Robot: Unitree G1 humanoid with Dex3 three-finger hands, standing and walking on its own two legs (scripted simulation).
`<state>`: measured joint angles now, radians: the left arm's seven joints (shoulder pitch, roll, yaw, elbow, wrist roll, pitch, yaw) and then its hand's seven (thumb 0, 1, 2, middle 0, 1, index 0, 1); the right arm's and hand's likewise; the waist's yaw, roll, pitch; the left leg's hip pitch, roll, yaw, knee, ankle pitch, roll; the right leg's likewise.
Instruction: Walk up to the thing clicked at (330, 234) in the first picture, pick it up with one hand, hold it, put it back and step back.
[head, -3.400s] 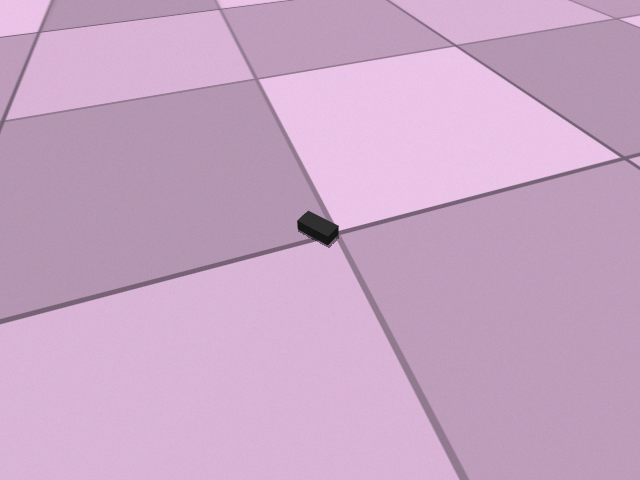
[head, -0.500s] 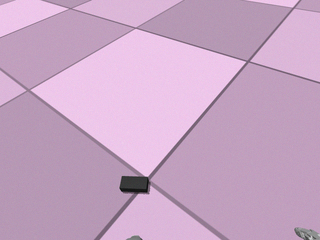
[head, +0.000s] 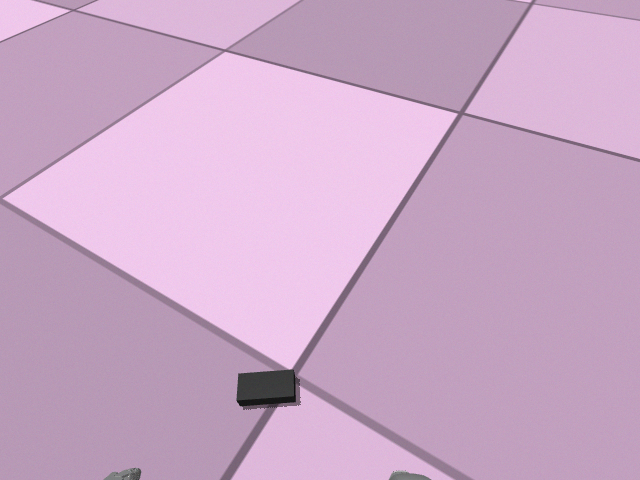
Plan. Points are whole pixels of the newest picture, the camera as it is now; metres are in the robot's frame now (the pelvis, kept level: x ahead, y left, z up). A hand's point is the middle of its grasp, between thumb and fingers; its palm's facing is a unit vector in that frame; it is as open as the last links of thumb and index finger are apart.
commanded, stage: walk up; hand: left
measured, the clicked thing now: (266, 387) +0.49 +0.20 -0.72
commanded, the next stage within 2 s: none
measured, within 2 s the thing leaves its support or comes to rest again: neither
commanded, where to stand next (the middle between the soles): +0.11 -0.03 m, yaw +0 degrees
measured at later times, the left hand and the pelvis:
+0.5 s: hand out of the picture +0.09 +0.25 -0.12, palm faces -0.03 -0.94 -0.33, open 7.4 cm; pelvis +0.01 -0.01 +0.04, yaw -1 degrees
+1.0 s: hand out of the picture +0.12 +0.22 -0.11, palm faces -0.02 -0.94 -0.33, open 7.4 cm; pelvis +0.02 -0.02 +0.04, yaw -1 degrees
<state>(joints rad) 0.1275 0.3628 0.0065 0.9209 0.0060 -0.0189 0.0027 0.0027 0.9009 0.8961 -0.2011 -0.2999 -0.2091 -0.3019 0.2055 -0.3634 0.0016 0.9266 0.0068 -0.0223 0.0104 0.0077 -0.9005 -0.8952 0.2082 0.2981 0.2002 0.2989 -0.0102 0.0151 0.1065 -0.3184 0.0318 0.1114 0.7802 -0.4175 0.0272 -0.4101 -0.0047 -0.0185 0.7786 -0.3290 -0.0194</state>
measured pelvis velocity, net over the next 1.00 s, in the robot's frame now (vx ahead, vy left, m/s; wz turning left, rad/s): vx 0.02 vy -0.02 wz -0.02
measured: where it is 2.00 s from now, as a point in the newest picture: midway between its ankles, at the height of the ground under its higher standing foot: outside the picture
